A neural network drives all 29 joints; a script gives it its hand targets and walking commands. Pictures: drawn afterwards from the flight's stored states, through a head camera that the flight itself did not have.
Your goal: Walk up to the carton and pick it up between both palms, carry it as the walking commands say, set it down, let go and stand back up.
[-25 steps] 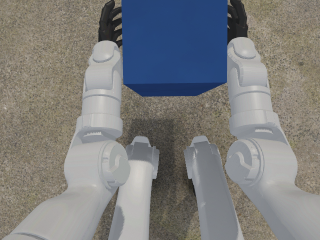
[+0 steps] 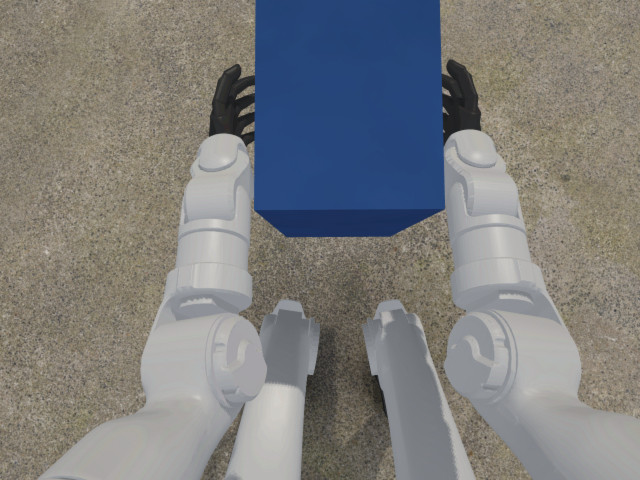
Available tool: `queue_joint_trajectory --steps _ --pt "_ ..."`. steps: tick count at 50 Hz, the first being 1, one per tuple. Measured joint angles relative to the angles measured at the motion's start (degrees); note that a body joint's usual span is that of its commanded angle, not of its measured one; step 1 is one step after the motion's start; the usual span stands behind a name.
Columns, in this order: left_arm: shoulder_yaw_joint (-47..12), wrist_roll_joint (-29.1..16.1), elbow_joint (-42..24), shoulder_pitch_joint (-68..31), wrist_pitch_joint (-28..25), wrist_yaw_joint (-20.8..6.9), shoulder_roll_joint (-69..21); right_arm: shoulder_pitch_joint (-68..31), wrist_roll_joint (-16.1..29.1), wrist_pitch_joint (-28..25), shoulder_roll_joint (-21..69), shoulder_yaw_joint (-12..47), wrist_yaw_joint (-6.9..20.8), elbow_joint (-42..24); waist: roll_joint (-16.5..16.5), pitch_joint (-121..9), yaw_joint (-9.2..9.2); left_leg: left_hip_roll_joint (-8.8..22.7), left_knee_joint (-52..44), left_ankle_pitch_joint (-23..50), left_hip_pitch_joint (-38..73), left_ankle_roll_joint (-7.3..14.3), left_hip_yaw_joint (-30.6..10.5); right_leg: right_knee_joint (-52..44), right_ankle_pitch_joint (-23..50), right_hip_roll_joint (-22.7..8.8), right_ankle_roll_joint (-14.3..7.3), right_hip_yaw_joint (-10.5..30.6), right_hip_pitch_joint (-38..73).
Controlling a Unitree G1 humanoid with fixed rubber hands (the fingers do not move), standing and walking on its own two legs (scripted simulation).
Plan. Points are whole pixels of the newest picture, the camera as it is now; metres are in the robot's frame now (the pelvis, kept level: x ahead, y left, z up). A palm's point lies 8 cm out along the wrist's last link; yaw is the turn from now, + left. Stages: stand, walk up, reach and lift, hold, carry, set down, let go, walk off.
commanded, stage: reach and lift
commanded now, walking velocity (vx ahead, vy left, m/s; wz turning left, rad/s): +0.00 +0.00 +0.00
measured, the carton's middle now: (341, 148) +0.50 +0.00 -0.12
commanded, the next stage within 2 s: none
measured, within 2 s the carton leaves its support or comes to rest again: neither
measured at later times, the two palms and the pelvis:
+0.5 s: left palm (210, 129) +0.47 +0.13 +0.01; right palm (488, 124) +0.47 -0.13 +0.01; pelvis +0.02 +0.00 +0.06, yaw +0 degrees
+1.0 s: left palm (184, 117) +0.45 +0.13 +0.08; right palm (532, 109) +0.45 -0.13 +0.08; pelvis +0.04 +0.00 +0.13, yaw +0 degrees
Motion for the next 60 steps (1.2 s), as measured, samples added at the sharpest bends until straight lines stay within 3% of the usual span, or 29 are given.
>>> queue_joint_trajectory --steps 32,60 --pt "-2.13 -0.08 -1.33 12.22 -2.36 -0.04 -2.97 11.88 0.47 -2.24 2.78 2.44 0.14 -0.95 -0.07 -2.88 -0.24 0.27 -15.69 1.94 19.54 0.83 -1.18 -15.64 2.07 -0.51 -0.85 1.6 19.43" --pt "-5.35 -0.47 -3.53 25.09 -5.89 -0.56 -5.35 24.57 0.35 -5.41 5.42 5.79 0.59 -3.4 -0.08 -2.6 -0.08 1.44 -34.94 6.25 41.38 1.72 -2.36 -34.91 6.58 -1.58 -1.86 3.01 41.12"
